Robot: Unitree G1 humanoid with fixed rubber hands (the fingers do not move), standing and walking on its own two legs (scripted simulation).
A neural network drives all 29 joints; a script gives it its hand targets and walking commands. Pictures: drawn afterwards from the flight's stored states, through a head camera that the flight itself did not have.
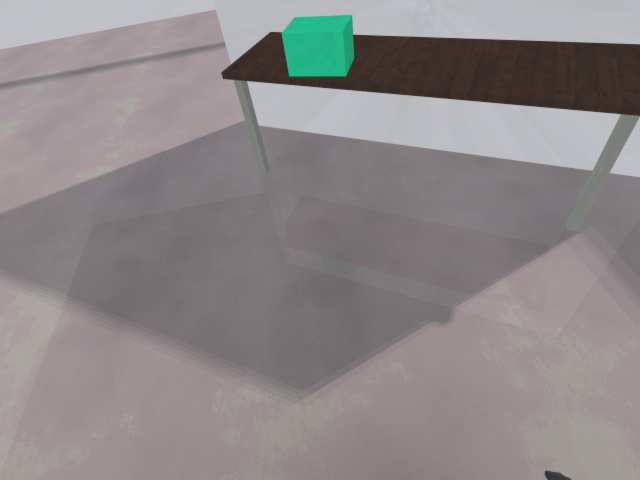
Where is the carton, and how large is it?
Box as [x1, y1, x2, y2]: [282, 15, 353, 75]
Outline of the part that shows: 351,15 294,17 282,32 289,75 345,75 353,59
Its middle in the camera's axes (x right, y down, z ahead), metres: +0.01 -0.77 +1.51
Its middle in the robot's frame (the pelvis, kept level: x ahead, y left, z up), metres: +1.65 +0.01 -0.12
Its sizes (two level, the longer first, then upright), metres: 0.235 0.165 0.163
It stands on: a table, 0.56 m high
